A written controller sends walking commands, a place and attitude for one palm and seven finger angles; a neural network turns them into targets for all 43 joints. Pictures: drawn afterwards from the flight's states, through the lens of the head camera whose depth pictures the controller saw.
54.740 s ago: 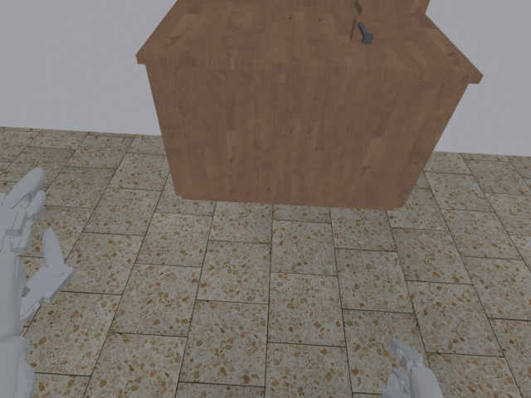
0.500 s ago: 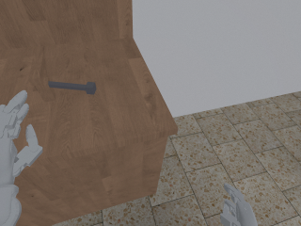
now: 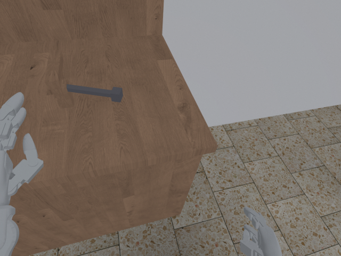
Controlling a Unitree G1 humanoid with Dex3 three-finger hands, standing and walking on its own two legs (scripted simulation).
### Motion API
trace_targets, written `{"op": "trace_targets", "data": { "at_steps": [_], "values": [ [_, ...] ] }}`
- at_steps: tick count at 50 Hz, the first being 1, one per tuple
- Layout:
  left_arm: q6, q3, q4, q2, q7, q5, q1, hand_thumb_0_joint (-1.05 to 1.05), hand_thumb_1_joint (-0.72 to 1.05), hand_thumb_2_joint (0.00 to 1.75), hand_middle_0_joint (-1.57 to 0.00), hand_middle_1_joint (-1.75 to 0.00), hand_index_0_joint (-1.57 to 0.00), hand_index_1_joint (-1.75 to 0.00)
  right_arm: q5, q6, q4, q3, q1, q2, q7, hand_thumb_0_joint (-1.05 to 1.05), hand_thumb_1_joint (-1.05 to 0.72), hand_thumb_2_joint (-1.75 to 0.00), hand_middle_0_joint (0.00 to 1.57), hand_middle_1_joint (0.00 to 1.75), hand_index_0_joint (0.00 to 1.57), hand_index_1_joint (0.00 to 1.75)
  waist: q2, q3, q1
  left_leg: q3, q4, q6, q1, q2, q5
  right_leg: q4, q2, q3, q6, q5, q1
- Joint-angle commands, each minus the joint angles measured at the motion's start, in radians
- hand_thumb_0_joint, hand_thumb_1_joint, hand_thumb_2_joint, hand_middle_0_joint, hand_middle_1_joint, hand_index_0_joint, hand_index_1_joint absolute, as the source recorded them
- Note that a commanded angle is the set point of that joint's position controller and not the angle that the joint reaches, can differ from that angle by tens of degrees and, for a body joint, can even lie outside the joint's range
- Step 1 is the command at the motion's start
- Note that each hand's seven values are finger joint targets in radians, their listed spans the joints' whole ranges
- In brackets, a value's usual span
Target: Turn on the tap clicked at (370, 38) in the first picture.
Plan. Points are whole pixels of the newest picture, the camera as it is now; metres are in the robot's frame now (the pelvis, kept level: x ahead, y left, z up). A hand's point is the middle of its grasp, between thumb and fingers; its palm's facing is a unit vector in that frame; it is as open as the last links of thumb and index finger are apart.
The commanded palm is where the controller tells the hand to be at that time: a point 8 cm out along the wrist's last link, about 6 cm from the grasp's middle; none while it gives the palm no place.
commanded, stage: come to a stop and stand still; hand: left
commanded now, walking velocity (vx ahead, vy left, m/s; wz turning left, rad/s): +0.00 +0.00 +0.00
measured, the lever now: (116, 94) +0.48 +0.20 +0.09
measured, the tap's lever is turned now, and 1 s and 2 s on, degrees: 68 68 68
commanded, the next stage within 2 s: look again from close up in 0.76 s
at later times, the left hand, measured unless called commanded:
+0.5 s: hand (53, 179) +0.20 +0.23 +0.14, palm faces +0.34 -0.86 -0.37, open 7.4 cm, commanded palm +0.15 +0.26 +0.18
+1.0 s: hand (54, 158) +0.23 +0.23 +0.16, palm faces +0.36 -0.86 -0.37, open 7.4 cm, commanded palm +0.17 +0.27 +0.18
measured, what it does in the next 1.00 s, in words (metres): stands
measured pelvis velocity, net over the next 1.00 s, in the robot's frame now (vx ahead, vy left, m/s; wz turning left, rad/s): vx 0.00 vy -0.01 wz -0.02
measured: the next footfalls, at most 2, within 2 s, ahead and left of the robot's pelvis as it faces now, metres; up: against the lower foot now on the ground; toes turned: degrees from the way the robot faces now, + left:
none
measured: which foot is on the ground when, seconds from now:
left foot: down 0.00-1.00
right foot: down 0.00-1.00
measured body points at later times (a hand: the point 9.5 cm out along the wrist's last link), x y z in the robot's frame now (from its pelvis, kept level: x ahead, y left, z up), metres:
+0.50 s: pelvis -0.02 -0.02 +0.00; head -0.01 -0.01 +0.45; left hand +0.18 +0.27 +0.16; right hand +0.14 -0.24 -0.08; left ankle -0.02 +0.07 -0.74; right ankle +0.05 -0.13 -0.74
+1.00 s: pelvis +0.00 -0.01 +0.00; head +0.03 +0.01 +0.45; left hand +0.21 +0.27 +0.18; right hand +0.17 -0.24 -0.07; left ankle -0.02 +0.07 -0.74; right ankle +0.05 -0.13 -0.74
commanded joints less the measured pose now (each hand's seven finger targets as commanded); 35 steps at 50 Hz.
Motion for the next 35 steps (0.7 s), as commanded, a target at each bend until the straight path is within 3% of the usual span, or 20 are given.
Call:
{"op": "trace_targets", "data": {
  "at_steps": [1,5,6,7,8,9,10,12,13,15,17,18,19,22,23,24,26,28,32,35],
  "values": [
    [-0.074,0.098,-0.256,0.161,0.013,-0.001,-0.082,0.0,0.9,0.9,-0.2,-0.3,-0.2,-0.3,0.006,-0.053,-0.156,-0.06,-0.078,-0.149,-0.006,0.0,-0.9,-0.9,0.2,0.3,0.2,0.3,0.144,-0.156,-0.004,-0.104,-0.136,-0.09,-0.124,0.131,0.28,0.035,-0.015,0.023,-0.031,0.197,0.194],
    [-0.073,0.098,-0.244,0.154,0.016,-0.002,-0.062,0.0,0.9,0.9,-0.2,-0.3,-0.2,-0.3,0.004,-0.049,-0.155,-0.06,-0.075,-0.147,-0.007,0.0,-0.9,-0.9,0.2,0.3,0.2,0.3,0.128,-0.162,-0.006,-0.102,-0.124,-0.089,-0.128,0.122,0.257,0.019,-0.021,0.029,-0.035,0.219,0.206],
    [-0.173,0.66,-0.495,0.945,0.016,0.194,-1.148,0.0,0.9,0.9,-0.2,-0.3,-0.2,-0.3,-0.081,-0.106,-0.121,-0.04,0.045,-0.186,-0.002,0.0,-0.9,-0.9,0.2,0.3,0.2,0.3,0.155,-0.087,0.003,-0.109,0.026,-0.026,-0.329,0.139,0.357,0.111,0.014,0.041,-0.055,0.213,0.156],
    [-0.132,0.265,0.149,0.308,-0.041,0.053,-0.515,0.0,0.9,0.9,-0.2,-0.3,-0.2,-0.3,-0.026,-0.109,-0.054,-0.019,-0.042,-0.045,0.005,0.0,-0.9,-0.9,0.2,0.3,0.2,0.3,0.133,-0.261,0.02,-0.155,-0.035,-0.073,-0.083,0.088,0.496,0.064,-0.068,0.059,-0.118,0.259,0.057],
    [-0.106,0.196,0.048,0.215,-0.028,-0.008,-0.29,0.0,0.9,0.9,-0.2,-0.3,-0.2,-0.3,0.017,-0.089,-0.117,-0.062,-0.035,-0.106,0.015,0.0,-0.9,-0.9,0.2,0.3,0.2,0.3,0.263,-0.264,0.001,-0.078,-0.07,-0.145,0.082,0.1,0.658,0.119,-0.01,0.045,-0.098,0.297,0.082],
    [-0.097,0.114,-0.019,0.172,-0.032,0.001,-0.302,0.0,0.9,0.9,-0.2,-0.3,-0.2,-0.3,0.0,-0.102,-0.155,-0.074,-0.009,-0.15,0.017,0.0,-0.9,-0.9,0.2,0.3,0.2,0.3,0.316,-0.279,-0.004,-0.09,-0.058,-0.12,0.116,0.151,0.71,0.162,-0.013,0.052,-0.079,0.121,0.016],
    [-0.101,0.085,-0.064,0.161,-0.042,0.0,-0.259,0.0,0.9,0.9,-0.2,-0.3,-0.2,-0.3,0.001,-0.1,-0.152,-0.078,-0.016,-0.15,0.026,0.0,-0.9,-0.9,0.2,0.3,0.2,0.3,0.374,-0.27,0.001,-0.11,-0.043,-0.098,0.134,0.177,0.741,0.18,-0.018,0.034,-0.065,0.009,-0.043],
    [-0.09,0.013,-0.147,0.085,-0.048,-0.008,-0.113,0.0,0.9,0.9,-0.2,-0.3,-0.2,-0.3,0.003,-0.085,-0.17,-0.07,-0.039,-0.146,0.056,0.0,-0.9,-0.9,0.2,0.3,0.2,0.3,0.322,-0.222,0.005,-0.096,-0.052,-0.081,0.085,0.188,0.674,0.153,-0.017,0.006,-0.056,-0.013,-0.016],
    [-0.078,-0.006,-0.135,0.058,-0.045,-0.017,-0.056,0.0,0.9,0.9,-0.2,-0.3,-0.2,-0.3,0.011,-0.081,-0.176,-0.062,-0.054,-0.137,0.061,0.0,-0.9,-0.9,0.2,0.3,0.2,0.3,0.23,-0.204,0.007,-0.085,-0.054,-0.073,0.045,0.185,0.624,0.13,-0.016,-0.004,-0.049,0.044,0.019],
    [-0.066,0.044,-0.133,0.117,-0.03,-0.011,-0.033,0.0,0.9,0.9,-0.2,-0.3,-0.2,-0.3,0.012,-0.067,-0.188,-0.058,-0.055,-0.16,0.055,0.0,-0.9,-0.9,0.2,0.3,0.2,0.3,0.001,-0.185,0.009,-0.092,-0.026,-0.08,-0.128,0.153,0.417,0.06,-0.035,0.028,-0.048,0.22,0.154],
    [-0.063,0.115,-0.077,0.172,-0.014,-0.016,-0.046,0.0,0.9,0.9,-0.2,-0.3,-0.2,-0.3,0.011,-0.058,-0.183,-0.061,-0.065,-0.162,0.027,0.0,-0.9,-0.9,0.2,0.3,0.2,0.3,-0.201,-0.17,-0.003,-0.089,-0.018,-0.079,-0.138,0.097,0.172,-0.015,-0.075,0.101,-0.061,0.209,0.12],
    [-0.062,0.18,-0.091,0.234,-0.001,-0.019,-0.059,0.0,0.9,0.9,-0.2,-0.3,-0.2,-0.3,0.015,-0.047,-0.18,-0.064,-0.074,-0.166,0.011,0.0,-0.9,-0.9,0.2,0.3,0.2,0.3,-0.194,-0.164,-0.005,-0.089,-0.031,-0.078,-0.119,0.077,0.11,-0.032,-0.082,0.117,-0.072,0.131,0.077],
    [-0.065,0.184,-0.068,0.215,-0.002,-0.026,-0.055,0.0,0.9,0.9,-0.2,-0.3,-0.2,-0.3,0.011,-0.042,-0.183,-0.059,-0.085,-0.155,-0.004,0.0,-0.9,-0.9,0.2,0.3,0.2,0.3,-0.166,-0.158,-0.004,-0.09,-0.051,-0.065,-0.102,0.072,0.053,-0.06,-0.085,0.13,-0.069,0.0,0.032],
    [-0.085,0.187,-0.138,0.221,0.0,-0.023,-0.116,0.0,0.9,0.9,-0.2,-0.3,-0.2,-0.3,0.003,-0.044,-0.185,-0.043,-0.097,-0.143,-0.026,0.0,-0.9,-0.9,0.2,0.3,0.2,0.3,0.102,-0.105,-0.001,-0.101,-0.147,-0.032,-0.143,0.096,-0.073,-0.076,-0.053,0.133,-0.05,-0.185,0.01],
    [-0.092,0.204,-0.192,0.255,0.002,-0.015,-0.169,0.0,0.9,0.9,-0.2,-0.3,-0.2,-0.3,0.0,-0.047,-0.188,-0.04,-0.11,-0.143,-0.03,0.0,-0.9,-0.9,0.2,0.3,0.2,0.3,0.17,-0.097,0.001,-0.105,-0.172,-0.026,-0.169,0.111,-0.12,-0.054,-0.043,0.116,-0.047,-0.189,0.025],
    [-0.098,0.171,-0.2,0.22,0.0,-0.009,-0.184,0.0,0.9,0.9,-0.2,-0.3,-0.2,-0.3,-0.001,-0.054,-0.187,-0.038,-0.1,-0.14,-0.031,0.0,-0.9,-0.9,0.2,0.3,0.2,0.3,0.192,-0.113,0.001,-0.11,-0.185,-0.017,-0.199,0.117,-0.149,-0.03,-0.035,0.097,-0.045,-0.171,0.075],
    [-0.101,0.133,-0.206,0.191,0.001,-0.001,-0.184,0.0,0.9,0.9,-0.2,-0.3,-0.2,-0.3,0.002,-0.075,-0.184,-0.04,-0.083,-0.145,-0.029,0.0,-0.9,-0.9,0.2,0.3,0.2,0.3,0.173,-0.137,0.009,-0.09,-0.176,-0.012,-0.207,0.111,-0.157,-0.031,-0.03,0.096,-0.04,-0.154,0.12],
    [-0.097,0.082,-0.216,0.15,-0.002,0.002,-0.183,0.0,0.9,0.9,-0.2,-0.3,-0.2,-0.3,0.002,-0.092,-0.179,-0.041,-0.081,-0.143,-0.026,0.0,-0.9,-0.9,0.2,0.3,0.2,0.3,0.138,-0.133,0.005,-0.067,-0.14,-0.018,-0.159,0.086,-0.146,-0.092,-0.039,0.126,-0.041,-0.199,0.074],
    [-0.082,0.049,-0.118,0.118,0.003,0.012,-0.119,0.0,0.9,0.9,-0.2,-0.3,-0.2,-0.3,-0.002,-0.104,-0.151,-0.054,-0.038,-0.162,-0.022,0.0,-0.9,-0.9,0.2,0.3,0.2,0.3,0.013,-0.118,-0.001,-0.061,-0.081,-0.029,-0.107,0.059,-0.093,-0.182,-0.057,0.18,-0.044,-0.271,0.003],
    [-0.072,0.059,-0.068,0.126,0.004,0.013,-0.103,0.0,0.9,0.9,-0.2,-0.3,-0.2,-0.3,-0.001,-0.092,-0.145,-0.055,-0.038,-0.165,-0.023,0.0,-0.9,-0.9,0.2,0.3,0.2,0.3,0.007,-0.09,-0.005,-0.067,-0.087,-0.032,-0.11,0.059,-0.074,-0.2,-0.056,0.175,-0.044,-0.292,-0.029]
  ]
}}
